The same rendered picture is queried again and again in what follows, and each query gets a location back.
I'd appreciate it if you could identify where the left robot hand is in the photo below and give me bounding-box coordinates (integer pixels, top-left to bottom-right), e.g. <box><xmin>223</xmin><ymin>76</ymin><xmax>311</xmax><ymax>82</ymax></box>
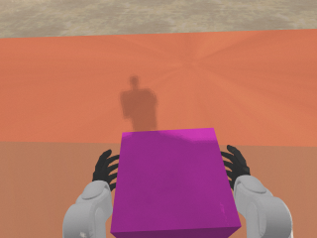
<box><xmin>92</xmin><ymin>149</ymin><xmax>120</xmax><ymax>191</ymax></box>

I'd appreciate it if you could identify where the right robot forearm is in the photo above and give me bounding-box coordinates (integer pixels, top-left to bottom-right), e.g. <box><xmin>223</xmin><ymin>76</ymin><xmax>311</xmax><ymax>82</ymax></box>
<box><xmin>233</xmin><ymin>175</ymin><xmax>293</xmax><ymax>238</ymax></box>

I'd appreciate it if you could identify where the carton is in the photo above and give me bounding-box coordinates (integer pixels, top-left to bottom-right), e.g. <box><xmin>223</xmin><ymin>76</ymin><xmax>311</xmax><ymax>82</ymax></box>
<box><xmin>110</xmin><ymin>128</ymin><xmax>242</xmax><ymax>238</ymax></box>

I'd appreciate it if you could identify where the left robot forearm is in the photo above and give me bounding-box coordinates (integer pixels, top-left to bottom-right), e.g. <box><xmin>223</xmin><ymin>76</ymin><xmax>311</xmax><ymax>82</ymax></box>
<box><xmin>62</xmin><ymin>180</ymin><xmax>113</xmax><ymax>238</ymax></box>

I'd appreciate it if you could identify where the right robot hand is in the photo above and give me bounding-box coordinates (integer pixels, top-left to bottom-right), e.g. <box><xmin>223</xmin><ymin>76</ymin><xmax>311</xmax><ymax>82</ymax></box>
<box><xmin>221</xmin><ymin>145</ymin><xmax>251</xmax><ymax>190</ymax></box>

